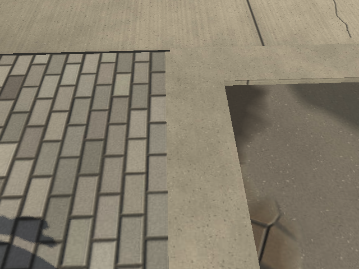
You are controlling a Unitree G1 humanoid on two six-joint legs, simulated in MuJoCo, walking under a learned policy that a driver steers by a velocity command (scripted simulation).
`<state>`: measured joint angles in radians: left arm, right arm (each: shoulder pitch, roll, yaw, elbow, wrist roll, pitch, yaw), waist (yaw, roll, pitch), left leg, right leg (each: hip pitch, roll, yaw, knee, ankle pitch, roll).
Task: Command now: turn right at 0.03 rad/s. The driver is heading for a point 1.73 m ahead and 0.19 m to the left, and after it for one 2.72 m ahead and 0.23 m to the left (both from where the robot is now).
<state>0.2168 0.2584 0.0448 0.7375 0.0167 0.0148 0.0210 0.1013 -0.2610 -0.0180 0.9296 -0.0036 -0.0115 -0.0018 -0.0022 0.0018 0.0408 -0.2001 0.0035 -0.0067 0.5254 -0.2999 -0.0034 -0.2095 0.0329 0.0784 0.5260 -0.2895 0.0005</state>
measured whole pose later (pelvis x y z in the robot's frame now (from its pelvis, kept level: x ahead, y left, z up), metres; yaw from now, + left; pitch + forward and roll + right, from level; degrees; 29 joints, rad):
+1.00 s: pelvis +0.15 -0.01 +0.00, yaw +0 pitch +2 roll +0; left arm 0.49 0.20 0.02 1.00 0.00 -0.08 0.01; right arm 0.00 -0.27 -0.03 0.91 0.02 -0.09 0.04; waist 0.07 0.03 0.02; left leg -0.63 0.07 0.03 0.69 -0.06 0.02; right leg 0.11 0.03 0.00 0.15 -0.30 -0.03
